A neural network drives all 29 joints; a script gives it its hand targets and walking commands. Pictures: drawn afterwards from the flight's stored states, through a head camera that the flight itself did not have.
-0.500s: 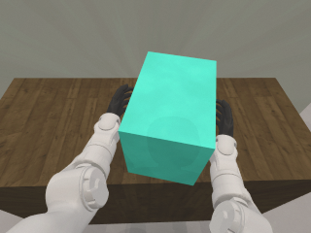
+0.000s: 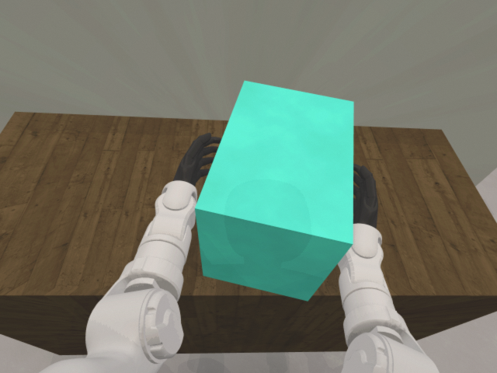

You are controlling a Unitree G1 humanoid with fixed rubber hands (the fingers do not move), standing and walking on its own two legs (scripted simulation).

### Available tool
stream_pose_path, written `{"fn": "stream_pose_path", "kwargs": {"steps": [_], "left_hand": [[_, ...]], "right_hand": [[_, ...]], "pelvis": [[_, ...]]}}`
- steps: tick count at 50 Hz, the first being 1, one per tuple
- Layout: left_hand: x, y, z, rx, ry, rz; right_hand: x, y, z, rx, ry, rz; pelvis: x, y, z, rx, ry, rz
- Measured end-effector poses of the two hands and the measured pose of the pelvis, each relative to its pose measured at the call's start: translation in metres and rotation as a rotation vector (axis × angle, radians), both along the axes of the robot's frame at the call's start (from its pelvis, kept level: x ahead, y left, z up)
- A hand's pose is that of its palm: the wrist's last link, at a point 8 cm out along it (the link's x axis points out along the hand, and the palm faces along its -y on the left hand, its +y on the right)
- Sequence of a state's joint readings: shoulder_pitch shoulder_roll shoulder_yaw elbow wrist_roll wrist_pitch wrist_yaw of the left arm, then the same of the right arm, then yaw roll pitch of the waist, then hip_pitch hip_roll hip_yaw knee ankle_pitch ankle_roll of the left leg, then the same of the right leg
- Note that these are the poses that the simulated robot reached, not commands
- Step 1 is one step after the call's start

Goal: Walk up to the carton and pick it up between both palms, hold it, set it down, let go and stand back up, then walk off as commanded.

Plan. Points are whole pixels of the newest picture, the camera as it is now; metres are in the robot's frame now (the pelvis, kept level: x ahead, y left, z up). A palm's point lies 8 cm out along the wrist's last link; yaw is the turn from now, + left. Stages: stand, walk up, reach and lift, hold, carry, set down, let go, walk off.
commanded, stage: reach and lift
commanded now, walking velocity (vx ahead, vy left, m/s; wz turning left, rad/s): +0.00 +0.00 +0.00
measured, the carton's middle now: (276, 191) +0.44 -0.09 +0.01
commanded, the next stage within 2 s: none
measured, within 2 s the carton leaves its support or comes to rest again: leaves its support in 0.68 s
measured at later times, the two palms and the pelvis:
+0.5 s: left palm (188, 178) +0.43 +0.07 +0.07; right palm (362, 216) +0.35 -0.22 +0.05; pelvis +0.00 +0.00 +0.00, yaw +0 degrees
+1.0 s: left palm (179, 184) +0.41 +0.08 +0.07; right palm (358, 214) +0.36 -0.21 +0.06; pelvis -0.03 -0.02 +0.00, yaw +1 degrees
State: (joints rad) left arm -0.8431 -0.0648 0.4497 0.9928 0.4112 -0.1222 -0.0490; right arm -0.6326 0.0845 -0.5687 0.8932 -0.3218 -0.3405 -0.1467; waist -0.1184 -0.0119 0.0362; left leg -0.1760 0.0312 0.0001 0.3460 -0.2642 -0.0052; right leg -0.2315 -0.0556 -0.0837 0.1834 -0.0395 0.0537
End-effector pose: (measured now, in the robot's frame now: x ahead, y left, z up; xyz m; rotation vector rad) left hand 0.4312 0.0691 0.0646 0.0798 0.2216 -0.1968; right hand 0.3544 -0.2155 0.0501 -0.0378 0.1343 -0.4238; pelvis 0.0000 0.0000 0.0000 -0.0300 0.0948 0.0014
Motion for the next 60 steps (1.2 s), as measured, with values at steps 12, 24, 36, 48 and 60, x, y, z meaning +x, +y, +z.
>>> {"fn": "stream_pose_path", "kwargs": {"steps": [12, 24, 36, 48, 60], "left_hand": [[0.0, 0.0, 0.0, 0.004, 0.003, 0.0], [0.0, 0.0, 0.0, 0.015, 0.001, -0.002], [-0.01, 0.007, 0.006, 0.016, -0.058, 0.03], [-0.019, 0.014, 0.009, 0.033, -0.09, 0.065], [-0.018, 0.012, 0.01, 0.047, -0.062, 0.076]], "right_hand": [[0.0, 0.0, -0.001, 0.011, -0.004, -0.002], [0.0, 0.0, -0.001, 0.005, -0.006, 0.001], [0.0, 0.005, 0.004, -0.01, -0.071, 0.036], [0.001, 0.01, 0.006, 0.0, -0.099, 0.071], [0.004, 0.008, 0.005, 0.02, -0.069, 0.082]], "pelvis": [[-0.002, -0.001, 0.0, 0.004, 0.011, 0.001], [-0.003, -0.001, 0.0, 0.003, 0.028, 0.002], [-0.009, -0.007, -0.001, 0.002, 0.044, 0.01], [-0.026, -0.015, -0.001, 0.013, 0.085, 0.012], [-0.025, -0.017, -0.002, 0.011, 0.115, 0.007]]}}
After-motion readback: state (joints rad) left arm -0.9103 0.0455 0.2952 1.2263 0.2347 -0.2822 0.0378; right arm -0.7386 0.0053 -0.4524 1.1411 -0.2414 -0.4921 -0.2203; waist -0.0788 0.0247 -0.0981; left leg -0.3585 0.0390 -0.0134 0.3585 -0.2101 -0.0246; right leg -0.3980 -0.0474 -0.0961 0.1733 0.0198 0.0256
